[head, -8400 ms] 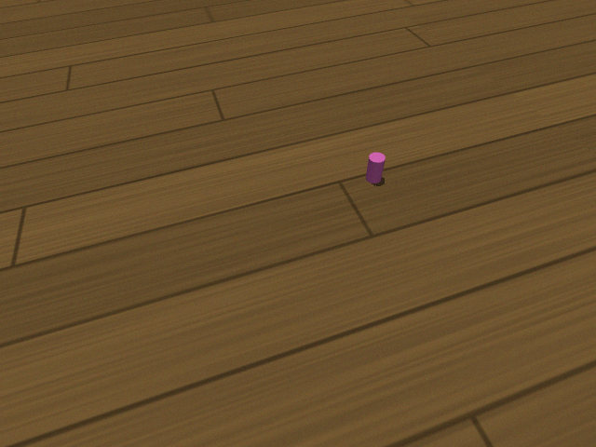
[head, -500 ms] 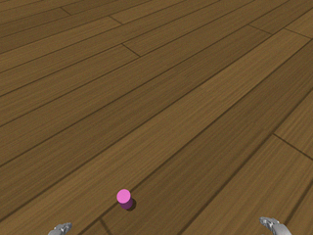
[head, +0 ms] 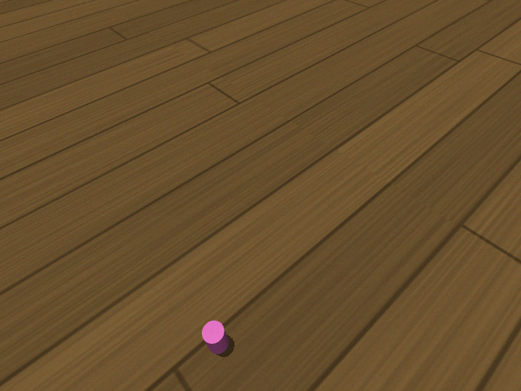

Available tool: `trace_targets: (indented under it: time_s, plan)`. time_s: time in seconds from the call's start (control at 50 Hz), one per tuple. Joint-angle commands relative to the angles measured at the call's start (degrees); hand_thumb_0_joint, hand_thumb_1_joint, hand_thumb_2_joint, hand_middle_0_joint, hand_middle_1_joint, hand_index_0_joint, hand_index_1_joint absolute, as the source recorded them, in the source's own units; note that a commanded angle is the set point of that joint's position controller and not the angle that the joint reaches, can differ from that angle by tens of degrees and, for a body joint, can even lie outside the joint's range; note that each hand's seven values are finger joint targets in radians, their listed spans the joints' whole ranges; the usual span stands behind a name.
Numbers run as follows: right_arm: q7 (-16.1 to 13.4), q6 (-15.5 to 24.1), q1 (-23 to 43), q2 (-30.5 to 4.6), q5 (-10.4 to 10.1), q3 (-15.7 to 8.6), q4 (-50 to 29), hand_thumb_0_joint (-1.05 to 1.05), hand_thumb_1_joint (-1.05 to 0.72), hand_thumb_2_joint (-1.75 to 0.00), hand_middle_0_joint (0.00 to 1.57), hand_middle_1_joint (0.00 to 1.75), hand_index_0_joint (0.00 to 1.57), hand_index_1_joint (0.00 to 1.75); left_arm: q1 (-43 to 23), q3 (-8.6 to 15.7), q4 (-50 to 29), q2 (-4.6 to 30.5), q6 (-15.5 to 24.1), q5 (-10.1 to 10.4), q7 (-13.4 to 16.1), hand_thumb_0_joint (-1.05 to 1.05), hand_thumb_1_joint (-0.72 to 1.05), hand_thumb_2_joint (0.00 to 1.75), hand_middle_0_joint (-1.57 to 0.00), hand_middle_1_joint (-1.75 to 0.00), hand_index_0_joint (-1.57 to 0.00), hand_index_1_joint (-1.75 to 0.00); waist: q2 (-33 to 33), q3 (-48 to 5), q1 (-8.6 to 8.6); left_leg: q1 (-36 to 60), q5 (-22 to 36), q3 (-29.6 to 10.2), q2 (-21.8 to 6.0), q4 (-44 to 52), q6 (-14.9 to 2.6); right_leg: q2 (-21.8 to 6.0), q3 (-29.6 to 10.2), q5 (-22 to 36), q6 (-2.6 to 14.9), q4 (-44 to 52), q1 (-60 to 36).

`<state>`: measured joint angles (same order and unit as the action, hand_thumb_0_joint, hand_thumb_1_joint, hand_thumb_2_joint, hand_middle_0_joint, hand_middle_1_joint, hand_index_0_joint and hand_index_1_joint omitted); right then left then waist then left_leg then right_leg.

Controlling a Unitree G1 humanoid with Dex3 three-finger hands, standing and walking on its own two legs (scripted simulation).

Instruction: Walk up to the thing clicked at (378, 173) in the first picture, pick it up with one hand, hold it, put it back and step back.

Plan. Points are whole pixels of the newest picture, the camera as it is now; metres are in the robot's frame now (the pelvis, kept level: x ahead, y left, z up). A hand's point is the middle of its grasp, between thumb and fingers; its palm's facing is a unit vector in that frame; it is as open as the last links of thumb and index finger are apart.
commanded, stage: stand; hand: left
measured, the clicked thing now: (215, 337) +0.41 +0.21 -0.72
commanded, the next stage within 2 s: go down in 1.96 s
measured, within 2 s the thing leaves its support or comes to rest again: neither
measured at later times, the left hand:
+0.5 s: hand out of the picture +0.09 +0.25 -0.16, palm faces -0.03 -0.94 -0.34, open 7.4 cm
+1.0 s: hand out of the picture +0.09 +0.25 -0.16, palm faces -0.04 -0.94 -0.34, open 7.4 cm
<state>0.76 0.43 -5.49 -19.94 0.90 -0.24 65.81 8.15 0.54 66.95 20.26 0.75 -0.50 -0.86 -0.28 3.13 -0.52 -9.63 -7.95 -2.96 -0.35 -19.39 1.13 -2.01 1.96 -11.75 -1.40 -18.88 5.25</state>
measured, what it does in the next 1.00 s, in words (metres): stands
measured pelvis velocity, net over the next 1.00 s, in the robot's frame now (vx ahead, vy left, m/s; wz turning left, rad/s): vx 0.02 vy -0.01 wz -0.02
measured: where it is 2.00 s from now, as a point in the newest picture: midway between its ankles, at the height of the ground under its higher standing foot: outside the picture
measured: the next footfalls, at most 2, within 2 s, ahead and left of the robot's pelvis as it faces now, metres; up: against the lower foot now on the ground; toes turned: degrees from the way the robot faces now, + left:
none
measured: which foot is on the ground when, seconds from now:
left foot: down 0.00-1.00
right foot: down 0.00-1.00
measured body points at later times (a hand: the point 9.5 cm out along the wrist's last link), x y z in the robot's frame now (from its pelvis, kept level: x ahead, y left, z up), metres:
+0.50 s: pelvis +0.01 +0.00 +0.00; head +0.02 +0.00 +0.45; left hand +0.10 +0.30 -0.13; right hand +0.08 -0.31 -0.13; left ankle +0.03 +0.13 -0.75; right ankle -0.02 -0.13 -0.75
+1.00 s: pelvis +0.02 -0.01 +0.00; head +0.03 +0.00 +0.45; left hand +0.09 +0.30 -0.13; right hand +0.09 -0.31 -0.13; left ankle +0.03 +0.13 -0.75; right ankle -0.02 -0.13 -0.75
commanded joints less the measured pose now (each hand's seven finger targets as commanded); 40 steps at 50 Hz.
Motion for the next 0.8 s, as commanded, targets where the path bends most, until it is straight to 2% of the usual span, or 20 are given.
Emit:
trace_targets:
  time_s: [0.0, 0.16, 0.2, 0.24, 0.28, 0.42, 0.52, 0.64, 0.66, 0.74, 0.78]
  plan:
    - [-0.73, 1.47, 3.95, -12.89, -0.49, -2.42, -3.89, 0.0, -0.9, -0.9, 0.2, 0.3, 0.2, 0.3, -3.27, 1.81, -4.39, 12.06, 1.55, 0.01, 1.06, 0.0, 0.9, 0.9, -0.2, -0.3, -0.2, -0.3, 0.19, -5.06, 0.59, 2.97, 6.59, -4.22, -6.25, 2.23, -2.23, -5.89, -4.87, 4.56, 2.04, 4.0, 1.0]
    - [-0.89, 1.27, 2.45, -12.36, -0.54, -1.82, -3.51, 0.0, -0.9, -0.9, 0.2, 0.3, 0.2, 0.3, -3.43, 1.94, -4.71, 12.75, 1.24, 0.09, 1.2, 0.0, 0.9, 0.9, -0.2, -0.3, -0.2, -0.3, -0.15, -4.42, 0.69, 1.68, 5.33, -3.93, -6.37, 2.86, -1.91, -5.96, -5.04, 4.1, 2.13, 3.75, 0.06]
    - [-0.9, 1.16, 2.43, -12.4, -0.53, -1.79, -3.5, 0.0, -0.9, -0.9, 0.2, 0.3, 0.2, 0.3, -2.8, 1.97, -4.47, 12.88, 1.12, -0.02, 1.18, 0.0, 0.9, 0.9, -0.2, -0.3, -0.2, -0.3, -0.01, -3.92, 0.49, 1.37, 3.07, -4.17, -6.32, 3.57, -1.84, -5.65, -4.69, 1.92, 2.09, 4.03, 0.7]
    - [-0.91, 1.29, 2.48, -12.45, -0.51, -1.72, -3.67, 0.0, -0.9, -0.9, 0.2, 0.3, 0.2, 0.3, -3.41, 1.9, -4.84, 12.63, 1.2, 0.01, 1.15, 0.0, 0.9, 0.9, -0.2, -0.3, -0.2, -0.3, 0.5, -3.68, 0.42, 1.72, 6.21, -4.02, -6.42, 3.22, -1.71, -5.73, -4.8, 3.84, 2.07, 3.76, 0.85]
    - [-0.96, 1.25, 2.15, -12.59, -0.43, -1.77, -3.51, 0.0, -0.9, -0.9, 0.2, 0.3, 0.2, 0.3, -3.43, 1.92, -4.95, 12.71, 1.21, 0.12, 1.18, 0.0, 0.9, 0.9, -0.2, -0.3, -0.2, -0.3, 0.29, -3.54, 0.43, 1.27, 5.61, -3.91, -6.4, 3.18, -1.53, -5.79, -4.86, 3.18, 2.06, 4.04, 0.65]
    - [-1.0, 1.37, 2.65, -12.5, -0.62, -1.72, -3.84, 0.0, -0.9, -0.9, 0.2, 0.3, 0.2, 0.3, -3.95, 1.95, -5.29, 12.72, 1.27, 0.11, 1.19, 0.0, 0.9, 0.9, -0.2, -0.3, -0.2, -0.3, 0.19, -4.51, 0.59, 2.53, 9.19, -3.65, -6.76, 2.27, -1.64, -6.03, -4.97, 7.61, 2.03, 3.78, -0.49]
    - [-1.06, 1.32, 2.39, -12.56, -0.51, -1.63, -3.78, 0.0, -0.9, -0.9, 0.2, 0.3, 0.2, 0.3, -4.16, 2.03, -5.33, 12.69, 1.06, 0.23, 1.13, 0.0, 0.9, 0.9, -0.2, -0.3, -0.2, -0.3, 0.2, -4.3, 0.53, 2.36, 7.81, -3.46, -6.7, 2.94, -1.56, -5.86, -4.98, 6.08, 2.2, 3.86, -0.44]
    - [-1.12, 1.31, 2.29, -12.76, -0.58, -1.74, -3.88, 0.0, -0.9, -0.9, 0.2, 0.3, 0.2, 0.3, -4.03, 1.93, -5.56, 12.45, 1.13, 0.07, 1.2, 0.0, 0.9, 0.9, -0.2, -0.3, -0.2, -0.3, 0.38, -5.5, 0.7, 3.78, 10.57, -3.04, -6.88, 2.08, -1.58, -5.97, -4.95, 9.59, 2.13, 3.73, -0.75]
    - [-1.16, 1.29, 2.09, -12.75, -0.52, -1.7, -3.79, 0.0, -0.9, -0.9, 0.2, 0.3, 0.2, 0.3, -4.14, 2.04, -5.72, 12.62, 1.08, 0.16, 1.19, 0.0, 0.9, 0.9, -0.2, -0.3, -0.2, -0.3, -0.02, -5.78, 0.71, 3.6, 9.36, -2.86, -6.69, 2.41, -1.54, -5.85, -4.86, 8.53, 2.1, 3.72, -0.92]
    - [-1.19, 1.26, 2.39, -12.44, -0.53, -1.62, -3.92, 0.0, -0.9, -0.9, 0.2, 0.3, 0.2, 0.3, -4.01, 1.96, -5.59, 12.64, 1.1, 0.14, 1.28, 0.0, 0.9, 0.9, -0.2, -0.3, -0.2, -0.3, 0.37, -5.66, 0.66, 4.17, 11.92, -2.85, -7.06, 1.8, -1.61, -6.05, -4.85, 10.97, 2.13, 3.33, -1.16]
    - [-1.19, 1.21, 2.54, -12.66, -0.54, -1.65, -3.78, 0.0, -0.9, -0.9, 0.2, 0.3, 0.2, 0.3, -3.62, 1.83, -5.55, 12.29, 1.08, 0.15, 1.3, 0.0, 0.9, 0.9, -0.2, -0.3, -0.2, -0.3, -0.12, -5.07, 0.62, 3.9, 10.61, -2.77, -6.88, 2.17, -1.57, -5.9, -4.75, 9.71, 1.99, 3.83, -0.74]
